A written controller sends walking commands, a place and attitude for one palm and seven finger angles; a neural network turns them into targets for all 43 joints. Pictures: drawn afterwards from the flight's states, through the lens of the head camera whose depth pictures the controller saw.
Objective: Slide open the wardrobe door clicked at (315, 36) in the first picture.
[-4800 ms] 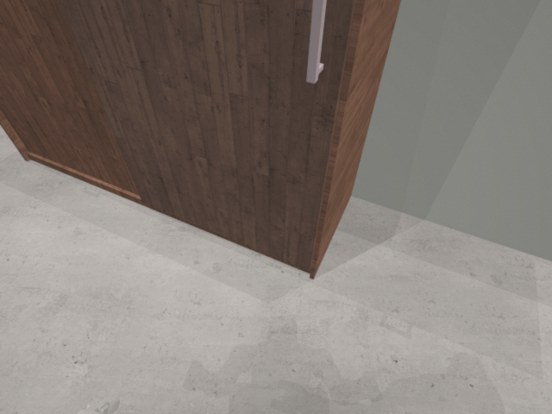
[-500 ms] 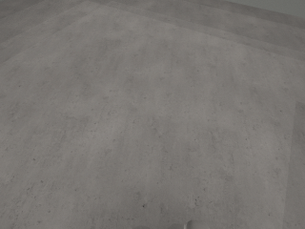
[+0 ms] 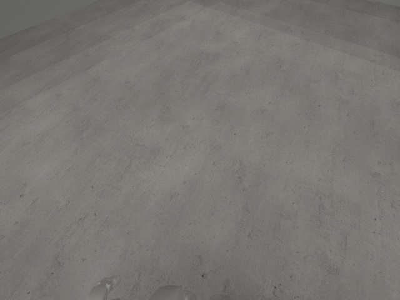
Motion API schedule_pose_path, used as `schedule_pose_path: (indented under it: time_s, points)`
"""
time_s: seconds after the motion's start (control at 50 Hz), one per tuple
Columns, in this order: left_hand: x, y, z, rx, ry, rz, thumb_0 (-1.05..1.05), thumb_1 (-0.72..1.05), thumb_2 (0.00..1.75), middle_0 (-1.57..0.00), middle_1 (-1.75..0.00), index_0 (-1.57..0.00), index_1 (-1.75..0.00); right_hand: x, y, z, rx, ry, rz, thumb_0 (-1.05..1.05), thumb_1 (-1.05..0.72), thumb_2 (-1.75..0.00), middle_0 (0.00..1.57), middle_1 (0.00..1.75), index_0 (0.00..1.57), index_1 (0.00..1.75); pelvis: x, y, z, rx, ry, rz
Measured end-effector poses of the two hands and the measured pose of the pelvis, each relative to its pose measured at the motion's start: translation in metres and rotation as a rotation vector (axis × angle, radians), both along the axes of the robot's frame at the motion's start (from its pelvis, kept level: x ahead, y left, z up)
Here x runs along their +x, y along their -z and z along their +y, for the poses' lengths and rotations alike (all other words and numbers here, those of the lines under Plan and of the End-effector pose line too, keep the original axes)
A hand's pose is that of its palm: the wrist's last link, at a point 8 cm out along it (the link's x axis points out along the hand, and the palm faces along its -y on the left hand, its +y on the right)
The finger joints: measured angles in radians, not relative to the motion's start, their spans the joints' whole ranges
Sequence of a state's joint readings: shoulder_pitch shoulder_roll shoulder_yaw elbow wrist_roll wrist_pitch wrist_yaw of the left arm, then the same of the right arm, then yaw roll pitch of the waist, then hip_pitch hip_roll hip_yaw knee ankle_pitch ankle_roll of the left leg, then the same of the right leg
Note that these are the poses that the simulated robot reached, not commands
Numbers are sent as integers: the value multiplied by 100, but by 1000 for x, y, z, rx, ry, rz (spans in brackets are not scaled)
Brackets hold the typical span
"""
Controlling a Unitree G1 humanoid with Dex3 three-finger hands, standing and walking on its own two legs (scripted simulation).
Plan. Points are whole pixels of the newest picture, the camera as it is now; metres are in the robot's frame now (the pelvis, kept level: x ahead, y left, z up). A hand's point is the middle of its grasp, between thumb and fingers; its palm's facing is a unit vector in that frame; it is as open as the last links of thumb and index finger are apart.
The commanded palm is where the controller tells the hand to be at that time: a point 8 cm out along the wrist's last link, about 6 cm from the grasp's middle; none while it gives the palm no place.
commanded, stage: walk to a spot facing it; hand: right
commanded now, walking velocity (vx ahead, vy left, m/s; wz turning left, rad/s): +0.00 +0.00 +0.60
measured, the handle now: out of the picture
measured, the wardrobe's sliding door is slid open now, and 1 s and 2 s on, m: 0.00 0.00 0.00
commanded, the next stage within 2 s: turn to face it in 1.28 s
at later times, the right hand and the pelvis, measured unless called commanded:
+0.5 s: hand (251, 287) +0.17 -0.09 -0.14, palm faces -0.29 +0.91 -0.28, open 7.4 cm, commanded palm none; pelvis +0.00 +0.06 +0.00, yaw +19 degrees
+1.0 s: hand (272, 274) +0.21 -0.15 -0.18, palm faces -0.49 +0.86 -0.18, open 7.4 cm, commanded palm none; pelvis +0.10 +0.03 +0.00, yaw +36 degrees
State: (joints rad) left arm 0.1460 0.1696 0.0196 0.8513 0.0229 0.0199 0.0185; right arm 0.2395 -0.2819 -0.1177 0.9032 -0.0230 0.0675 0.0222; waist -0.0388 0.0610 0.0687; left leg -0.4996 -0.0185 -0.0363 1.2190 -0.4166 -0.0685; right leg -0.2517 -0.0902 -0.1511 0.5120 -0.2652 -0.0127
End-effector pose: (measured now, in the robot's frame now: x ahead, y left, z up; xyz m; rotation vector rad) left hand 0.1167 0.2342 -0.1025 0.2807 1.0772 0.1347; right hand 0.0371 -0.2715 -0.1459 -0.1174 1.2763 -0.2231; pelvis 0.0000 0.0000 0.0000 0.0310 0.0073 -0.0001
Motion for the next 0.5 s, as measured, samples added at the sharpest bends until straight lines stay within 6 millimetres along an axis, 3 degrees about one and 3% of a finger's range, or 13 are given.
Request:
schedule_pose_path:
  time_s: [0.08, 0.16, 0.32, 0.4, 0.5]
  points:
    - [-43, 5, 10, -5, -106, 62, 0, 90, 90, -20, -30, -21, -30, 22, -5, 4, 5, -73, 6, 1, -91, -90, 20, 30, 19, 30, 0, -3, -2, 5, -57, 7]
    - [-90, 15, 22, -24, -216, 132, 0, 90, 90, -20, -30, -21, -30, 52, -9, 21, 3, -162, -2, 1, -91, -90, 20, 30, 19, 30, 0, -2, 4, 1, -115, 11]
    - [-179, 58, 58, -98, -412, 255, 0, 90, 90, -20, -30, -21, -30, 127, -17, 89, -51, -374, -140, 1, -91, -90, 20, 30, 19, 30, -4, 19, 39, -36, -232, 9]
    - [-193, 60, 68, -113, -461, 290, 0, 91, 90, -20, -30, -20, -30, 140, -32, 115, -67, -413, -181, 1, -91, -90, 20, 30, 20, 30, -4, 12, 50, -44, -265, 0]
    - [-179, 49, 76, -127, -486, 212, 1, 91, 90, -20, -30, -20, -30, 142, -40, 133, -59, -455, -168, 1, -90, -90, 20, 30, 20, 30, -5, 2, 59, -60, -324, -4]
